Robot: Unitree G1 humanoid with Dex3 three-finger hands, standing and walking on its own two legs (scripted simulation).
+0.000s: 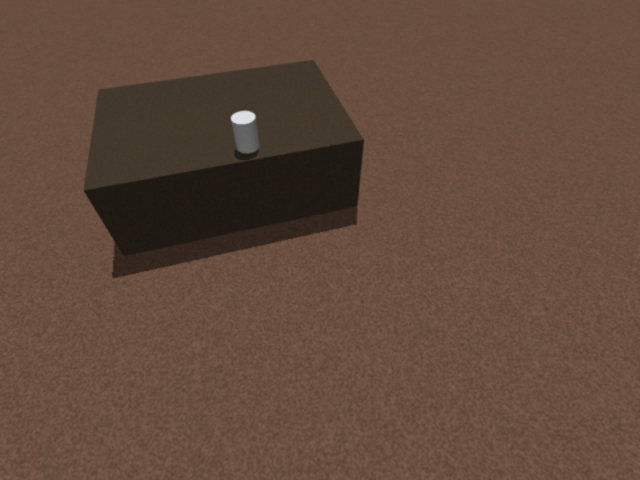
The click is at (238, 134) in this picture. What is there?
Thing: squat round
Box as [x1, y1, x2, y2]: [231, 111, 259, 152]
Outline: 236,112 231,116 236,147 241,152 252,152 256,150 259,146 255,116 252,112 249,111
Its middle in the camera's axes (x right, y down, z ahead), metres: -0.27 -0.40 +1.45
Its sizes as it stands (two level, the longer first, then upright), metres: 0.089 0.089 0.125
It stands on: a support 0.36 m high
